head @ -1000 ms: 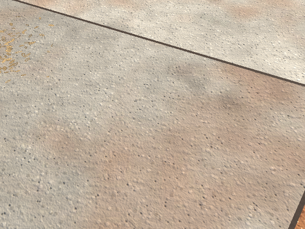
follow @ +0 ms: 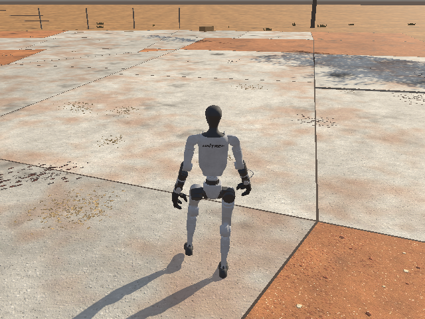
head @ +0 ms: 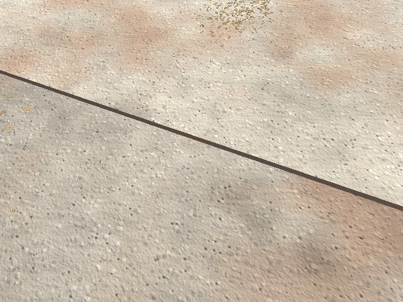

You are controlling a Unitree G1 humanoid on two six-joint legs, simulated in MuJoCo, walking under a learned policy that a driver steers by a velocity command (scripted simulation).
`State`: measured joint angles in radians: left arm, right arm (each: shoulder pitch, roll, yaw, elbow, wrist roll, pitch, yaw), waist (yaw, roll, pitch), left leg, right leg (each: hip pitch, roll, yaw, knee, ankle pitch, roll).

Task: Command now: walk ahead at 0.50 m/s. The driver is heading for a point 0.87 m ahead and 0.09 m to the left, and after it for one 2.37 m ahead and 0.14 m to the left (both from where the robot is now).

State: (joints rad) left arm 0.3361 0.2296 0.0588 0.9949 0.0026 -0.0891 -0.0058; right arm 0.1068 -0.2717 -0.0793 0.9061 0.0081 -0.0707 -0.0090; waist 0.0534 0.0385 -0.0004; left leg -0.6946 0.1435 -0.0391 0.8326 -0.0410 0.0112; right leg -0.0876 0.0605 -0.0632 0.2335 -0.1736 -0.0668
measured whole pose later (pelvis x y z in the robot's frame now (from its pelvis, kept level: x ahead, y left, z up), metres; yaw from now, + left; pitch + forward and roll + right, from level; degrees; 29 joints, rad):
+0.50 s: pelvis +0.26 +0.07 +0.00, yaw +1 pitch +2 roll +1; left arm 0.12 0.26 0.07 0.93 0.00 -0.05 0.03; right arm 0.22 -0.22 -0.05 0.99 -0.02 -0.08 0.01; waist -0.02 -0.04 0.05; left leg -0.23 -0.05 0.07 0.33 -0.13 0.07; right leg -0.57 -0.09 0.03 0.86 -0.26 0.01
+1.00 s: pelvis +0.35 +0.04 -0.02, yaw +0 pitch +0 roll +0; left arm 0.09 0.21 0.05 1.03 0.00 -0.01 0.02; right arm 0.19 -0.24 -0.04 1.06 0.00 0.01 -0.03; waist -0.02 0.00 0.03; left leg -0.13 0.01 0.05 0.50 -0.37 0.00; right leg -0.31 -0.01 -0.02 0.54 -0.23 -0.01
